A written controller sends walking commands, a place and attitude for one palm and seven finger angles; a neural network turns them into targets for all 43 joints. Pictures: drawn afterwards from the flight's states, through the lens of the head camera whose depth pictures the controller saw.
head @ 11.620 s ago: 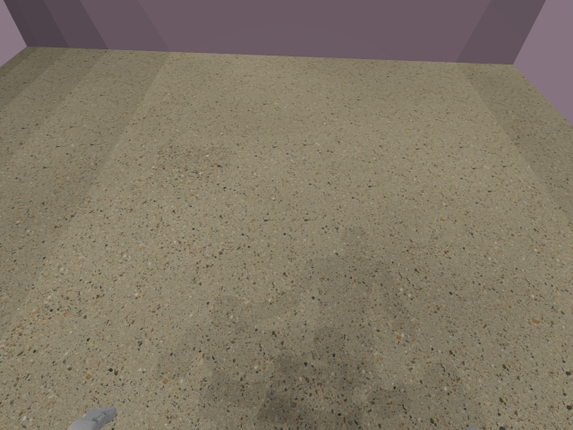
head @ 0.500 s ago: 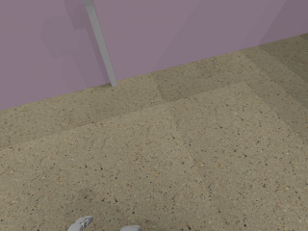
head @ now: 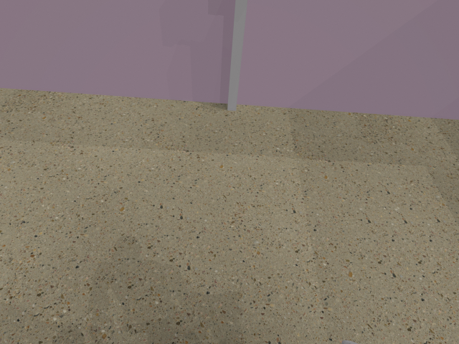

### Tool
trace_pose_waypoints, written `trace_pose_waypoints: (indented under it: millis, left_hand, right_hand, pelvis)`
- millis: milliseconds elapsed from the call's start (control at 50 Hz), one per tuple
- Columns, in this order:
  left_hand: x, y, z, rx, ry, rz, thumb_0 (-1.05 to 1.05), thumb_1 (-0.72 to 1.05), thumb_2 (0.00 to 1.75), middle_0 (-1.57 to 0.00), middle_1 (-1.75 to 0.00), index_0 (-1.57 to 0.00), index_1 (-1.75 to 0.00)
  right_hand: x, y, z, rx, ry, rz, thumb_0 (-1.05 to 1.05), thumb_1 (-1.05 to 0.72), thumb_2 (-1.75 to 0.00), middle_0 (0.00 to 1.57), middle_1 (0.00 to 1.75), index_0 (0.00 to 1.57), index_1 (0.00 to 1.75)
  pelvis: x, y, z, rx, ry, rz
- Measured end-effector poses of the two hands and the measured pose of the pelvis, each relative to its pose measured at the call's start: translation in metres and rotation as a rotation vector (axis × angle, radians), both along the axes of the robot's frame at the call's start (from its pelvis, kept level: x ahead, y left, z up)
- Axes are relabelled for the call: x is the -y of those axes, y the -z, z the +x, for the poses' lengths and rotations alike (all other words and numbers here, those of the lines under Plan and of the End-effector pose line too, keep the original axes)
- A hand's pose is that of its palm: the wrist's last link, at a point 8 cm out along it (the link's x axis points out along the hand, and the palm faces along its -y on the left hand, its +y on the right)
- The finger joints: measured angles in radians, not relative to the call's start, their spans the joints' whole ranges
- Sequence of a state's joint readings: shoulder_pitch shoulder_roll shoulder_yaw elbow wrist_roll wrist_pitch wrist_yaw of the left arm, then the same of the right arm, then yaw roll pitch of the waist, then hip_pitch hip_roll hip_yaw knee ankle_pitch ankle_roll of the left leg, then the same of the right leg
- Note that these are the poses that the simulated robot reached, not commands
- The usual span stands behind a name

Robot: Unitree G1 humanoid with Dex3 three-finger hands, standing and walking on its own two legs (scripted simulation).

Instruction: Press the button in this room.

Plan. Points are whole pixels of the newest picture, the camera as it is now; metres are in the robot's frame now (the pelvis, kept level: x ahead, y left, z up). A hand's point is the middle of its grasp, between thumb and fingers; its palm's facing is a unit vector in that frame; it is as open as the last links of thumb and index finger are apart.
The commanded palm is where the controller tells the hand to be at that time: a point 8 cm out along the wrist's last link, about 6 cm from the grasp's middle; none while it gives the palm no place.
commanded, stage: turn or walk to find it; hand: left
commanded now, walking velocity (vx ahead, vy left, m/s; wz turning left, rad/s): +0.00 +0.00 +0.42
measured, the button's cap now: out of the picture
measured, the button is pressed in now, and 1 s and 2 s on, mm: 0 0 0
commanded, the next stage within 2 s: none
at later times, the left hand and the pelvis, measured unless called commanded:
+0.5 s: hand out of the picture +0.02 +0.15 -0.13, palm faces +0.21 -0.93 -0.29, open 7.4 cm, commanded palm none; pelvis -0.03 -0.05 +0.01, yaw +12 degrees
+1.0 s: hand out of the picture -0.13 +0.19 -0.17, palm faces +0.46 -0.85 -0.24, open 7.4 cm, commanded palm none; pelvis -0.07 -0.02 +0.01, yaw +26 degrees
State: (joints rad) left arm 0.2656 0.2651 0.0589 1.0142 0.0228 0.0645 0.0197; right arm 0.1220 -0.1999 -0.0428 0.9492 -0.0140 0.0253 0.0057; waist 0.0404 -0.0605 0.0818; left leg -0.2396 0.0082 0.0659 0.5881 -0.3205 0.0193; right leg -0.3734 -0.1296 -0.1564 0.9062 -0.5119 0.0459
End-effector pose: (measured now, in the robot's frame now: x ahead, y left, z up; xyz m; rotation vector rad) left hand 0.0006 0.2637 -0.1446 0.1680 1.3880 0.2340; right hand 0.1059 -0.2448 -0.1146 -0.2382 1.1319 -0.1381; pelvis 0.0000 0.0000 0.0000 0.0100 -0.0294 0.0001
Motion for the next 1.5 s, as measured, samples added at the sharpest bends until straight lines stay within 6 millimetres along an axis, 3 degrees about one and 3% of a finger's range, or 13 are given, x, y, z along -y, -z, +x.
trace_pose_waypoints:
  millis: [180, 260, 360, 520, 640, 740, 860, 920, 1000, 1100, 1200, 1320, 1500]
  left_hand:
    - [-0.002, -0.020, 0.012, 0.101, -0.028, 0.006, 0.01, 0.91, 0.90, -0.20, -0.30, -0.20, -0.30]
    - [0.009, -0.027, 0.023, 0.144, -0.020, 0.026, 0.00, 0.91, 0.90, -0.20, -0.30, -0.20, -0.30]
    - [0.034, -0.033, 0.032, 0.218, -0.017, 0.062, 0.00, 0.91, 0.90, -0.20, -0.30, -0.20, -0.30]
    - [0.069, -0.048, -0.003, 0.210, -0.096, 0.070, 0.00, 0.91, 0.90, -0.20, -0.30, -0.20, -0.30]
    - [0.079, -0.042, -0.035, 0.180, -0.179, 0.053, 0.00, 0.91, 0.90, -0.21, -0.30, -0.20, -0.30]
    - [0.074, -0.031, -0.072, 0.141, -0.255, 0.036, 0.00, 0.91, 0.90, -0.21, -0.30, -0.20, -0.30]
    - [0.054, -0.003, -0.131, 0.074, -0.360, 0.002, 0.00, 0.91, 0.90, -0.21, -0.30, -0.20, -0.30]
    - [0.044, 0.003, -0.152, 0.029, -0.392, -0.005, 0.00, 0.91, 0.90, -0.20, -0.30, -0.20, -0.30]
    - [0.036, -0.006, -0.159, 0.035, -0.420, -0.007, 0.01, 0.91, 0.90, -0.20, -0.30, -0.20, -0.30]
    - [0.030, -0.018, -0.151, 0.105, -0.434, 0.019, 0.01, 0.91, 0.90, -0.20, -0.30, -0.20, -0.30]
    - [0.034, -0.027, -0.134, 0.156, -0.433, 0.053, 0.00, 0.91, 0.90, -0.20, -0.30, -0.20, -0.30]
    - [0.058, -0.034, -0.114, 0.227, -0.434, 0.109, 0.00, 0.91, 0.90, -0.20, -0.30, -0.20, -0.30]
    - [0.113, -0.046, -0.146, 0.188, -0.538, 0.104, 0.00, 0.91, 0.90, -0.21, -0.30, -0.20, -0.30]
  right_hand:
    - [-0.016, -0.004, -0.004, -0.010, -0.052, 0.030, 0.00, -0.91, -0.90, 0.21, 0.30, 0.20, 0.30]
    - [-0.007, 0.006, -0.019, -0.043, -0.049, 0.054, 0.00, -0.91, -0.90, 0.21, 0.30, 0.20, 0.30]
    - [0.019, 0.031, -0.041, -0.107, -0.042, 0.084, 0.00, -0.91, -0.90, 0.21, 0.30, 0.20, 0.30]
    - [0.052, 0.032, -0.059, -0.209, -0.083, 0.076, 0.01, -0.91, -0.90, 0.20, 0.30, 0.20, 0.30]
    - [0.058, 0.026, -0.058, -0.257, -0.143, 0.042, 0.01, -0.91, -0.90, 0.20, 0.30, 0.20, 0.30]
    - [0.041, 0.022, -0.037, -0.242, -0.225, 0.012, 0.01, -0.91, -0.90, 0.20, 0.30, 0.20, 0.30]
    - [-0.007, 0.015, 0.006, -0.103, -0.345, -0.014, 0.01, -0.91, -0.90, 0.20, 0.30, 0.20, 0.30]
    - [-0.030, 0.004, 0.017, -0.038, -0.388, -0.010, 0.00, -0.91, -0.90, 0.20, 0.30, 0.20, 0.30]
    - [-0.047, -0.007, 0.019, -0.013, -0.426, -0.010, 0.00, -0.91, -0.90, 0.20, 0.30, 0.20, 0.30]
    - [-0.053, -0.007, 0.015, -0.028, -0.457, 0.006, 0.00, -0.91, -0.90, 0.21, 0.30, 0.20, 0.30]
    - [-0.040, 0.003, 0.005, -0.068, -0.461, 0.025, 0.00, -0.91, -0.90, 0.21, 0.30, 0.20, 0.30]
    - [-0.005, 0.030, -0.003, -0.147, -0.463, 0.045, 0.00, -0.91, -0.90, 0.21, 0.30, 0.20, 0.30]
    - [0.026, 0.029, 0.007, -0.217, -0.523, 0.022, 0.01, -0.91, -0.90, 0.20, 0.30, 0.20, 0.30]
  pelvis:
    - [-0.001, -0.012, -0.011, -0.011, -0.067, -0.015]
    - [0.010, -0.010, -0.016, -0.019, -0.095, -0.006]
    - [0.034, -0.001, -0.023, -0.026, -0.138, 0.010]
    - [0.055, -0.011, -0.030, -0.014, -0.228, 0.033]
    - [0.058, -0.013, -0.032, -0.020, -0.296, 0.028]
    - [0.052, -0.011, -0.039, -0.023, -0.346, 0.020]
    - [0.030, 0.003, -0.054, -0.019, -0.405, -0.012]
    - [0.024, 0.002, -0.061, -0.011, -0.411, -0.004]
    - [0.020, -0.008, -0.066, -0.008, -0.445, -0.026]
    - [0.021, -0.013, -0.070, -0.011, -0.482, -0.028]
    - [0.034, -0.012, -0.071, -0.018, -0.518, -0.017]
    - [0.062, -0.001, -0.065, -0.033, -0.573, 0.002]
    - [0.083, -0.012, -0.062, -0.019, -0.676, 0.026]
